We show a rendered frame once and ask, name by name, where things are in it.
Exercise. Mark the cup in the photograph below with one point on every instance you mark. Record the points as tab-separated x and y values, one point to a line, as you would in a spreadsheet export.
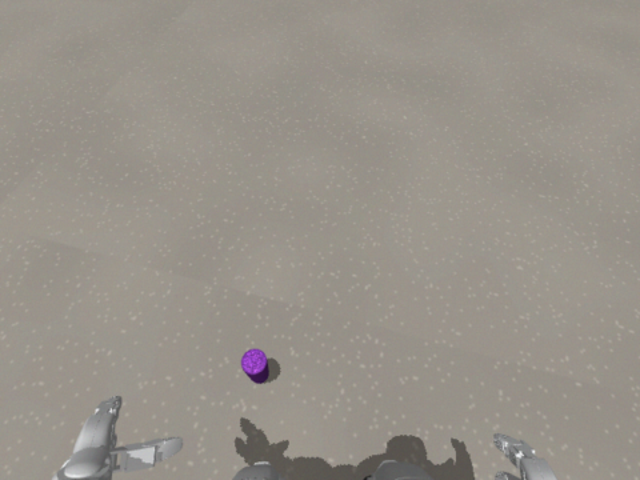
255	365

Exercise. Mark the right robot hand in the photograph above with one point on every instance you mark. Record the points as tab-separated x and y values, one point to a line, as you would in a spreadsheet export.
522	456

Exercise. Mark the left robot hand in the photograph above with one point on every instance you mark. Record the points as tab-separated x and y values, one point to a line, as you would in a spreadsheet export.
98	431

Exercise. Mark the left robot arm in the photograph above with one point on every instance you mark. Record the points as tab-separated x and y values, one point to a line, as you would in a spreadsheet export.
92	463

